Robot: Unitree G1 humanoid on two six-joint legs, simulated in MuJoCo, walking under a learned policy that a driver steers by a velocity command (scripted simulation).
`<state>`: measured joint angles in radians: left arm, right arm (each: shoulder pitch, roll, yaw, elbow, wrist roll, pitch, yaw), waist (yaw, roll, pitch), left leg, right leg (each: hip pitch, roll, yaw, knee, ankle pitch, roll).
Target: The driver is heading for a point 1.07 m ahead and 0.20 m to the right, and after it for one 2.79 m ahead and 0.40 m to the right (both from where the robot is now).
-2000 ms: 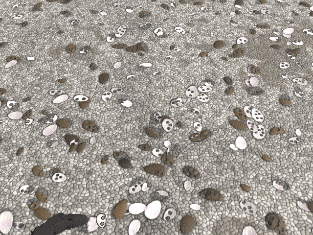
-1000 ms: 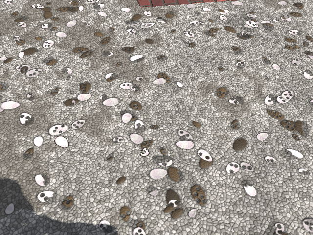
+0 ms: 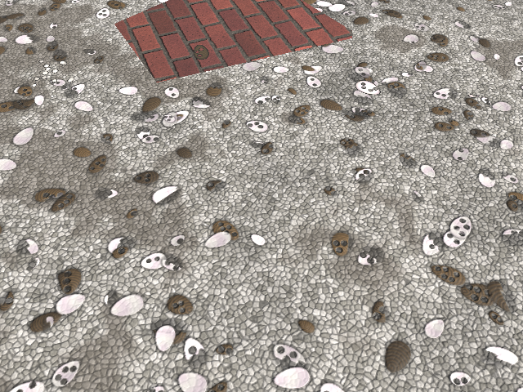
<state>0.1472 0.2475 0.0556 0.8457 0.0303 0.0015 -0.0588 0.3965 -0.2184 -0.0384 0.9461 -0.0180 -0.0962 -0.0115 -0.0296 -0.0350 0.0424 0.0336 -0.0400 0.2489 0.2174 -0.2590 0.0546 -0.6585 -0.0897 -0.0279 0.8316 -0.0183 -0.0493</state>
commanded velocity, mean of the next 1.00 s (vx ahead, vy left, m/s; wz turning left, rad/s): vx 0.50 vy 0.00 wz -0.42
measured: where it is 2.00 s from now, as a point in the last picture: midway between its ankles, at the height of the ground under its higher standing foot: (363, 214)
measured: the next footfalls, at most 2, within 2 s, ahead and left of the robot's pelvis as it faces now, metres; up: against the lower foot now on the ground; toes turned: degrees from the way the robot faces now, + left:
right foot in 0.18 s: +0.25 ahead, -0.10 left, +0.00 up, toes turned -12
left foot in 0.70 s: +0.59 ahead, -0.02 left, +0.00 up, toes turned -23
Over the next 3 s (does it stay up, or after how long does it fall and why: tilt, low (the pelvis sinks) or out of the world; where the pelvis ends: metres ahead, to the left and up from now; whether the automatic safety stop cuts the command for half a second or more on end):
stays up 1.54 -0.22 0.00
